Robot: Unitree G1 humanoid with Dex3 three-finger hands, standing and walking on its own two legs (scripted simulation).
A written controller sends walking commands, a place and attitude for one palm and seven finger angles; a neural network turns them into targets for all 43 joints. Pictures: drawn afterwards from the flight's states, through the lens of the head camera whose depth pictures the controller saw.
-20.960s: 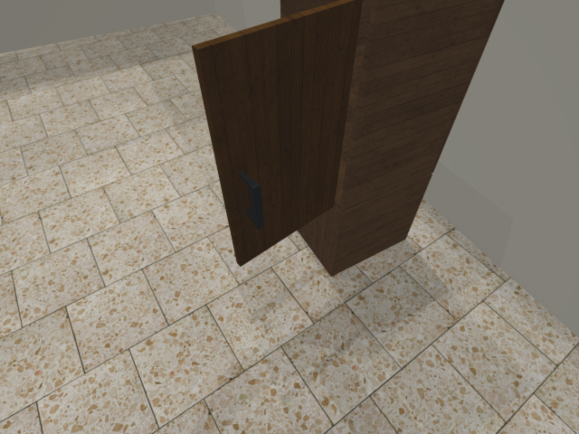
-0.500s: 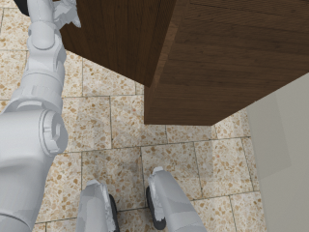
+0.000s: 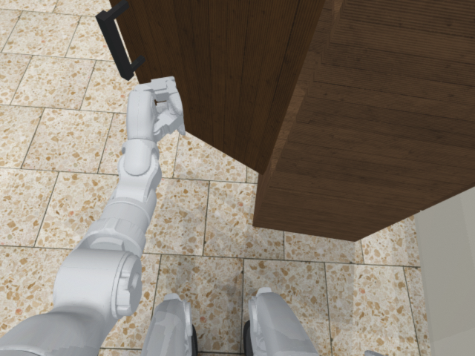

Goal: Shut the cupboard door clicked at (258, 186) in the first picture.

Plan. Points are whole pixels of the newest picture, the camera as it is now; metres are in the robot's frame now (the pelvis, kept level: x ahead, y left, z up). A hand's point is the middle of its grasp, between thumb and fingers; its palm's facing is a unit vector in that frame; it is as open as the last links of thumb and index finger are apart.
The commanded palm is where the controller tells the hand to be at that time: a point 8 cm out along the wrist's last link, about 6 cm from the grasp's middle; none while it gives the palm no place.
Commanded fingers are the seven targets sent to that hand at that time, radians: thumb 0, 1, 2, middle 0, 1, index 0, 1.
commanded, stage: pull the fist back off the door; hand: left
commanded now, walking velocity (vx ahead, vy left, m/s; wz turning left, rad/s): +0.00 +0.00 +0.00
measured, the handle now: (124, 42) +0.66 +0.15 +0.04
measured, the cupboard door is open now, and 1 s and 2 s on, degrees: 66 66 66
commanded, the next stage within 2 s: draw the hand back to the body in 0.06 s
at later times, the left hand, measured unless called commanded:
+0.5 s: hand (137, 134) +0.42 +0.10 +0.11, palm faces -0.02 -1.00 -0.07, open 3.1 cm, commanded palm +0.38 +0.16 +0.12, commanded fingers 0.00 0.90 0.90 -1.30 -1.50 -1.30 -1.50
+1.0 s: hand out of the picture +0.31 +0.20 +0.21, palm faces +0.16 -0.95 -0.26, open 3.5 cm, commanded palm +0.26 +0.25 +0.23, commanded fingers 0.00 0.90 0.90 -0.69 -0.84 -0.69 -0.84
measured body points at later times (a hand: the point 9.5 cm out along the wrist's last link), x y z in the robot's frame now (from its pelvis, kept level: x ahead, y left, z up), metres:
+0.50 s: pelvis +0.00 +0.00 +0.05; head +0.10 -0.03 +0.49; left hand +0.42 +0.16 +0.11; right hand +0.04 -0.25 -0.09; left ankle +0.03 +0.13 -0.61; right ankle +0.01 -0.10 -0.61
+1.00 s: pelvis +0.03 +0.02 +0.13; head +0.03 +0.00 +0.58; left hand +0.29 +0.25 +0.23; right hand +0.25 -0.19 +0.05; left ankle +0.03 +0.13 -0.61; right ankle +0.01 -0.10 -0.61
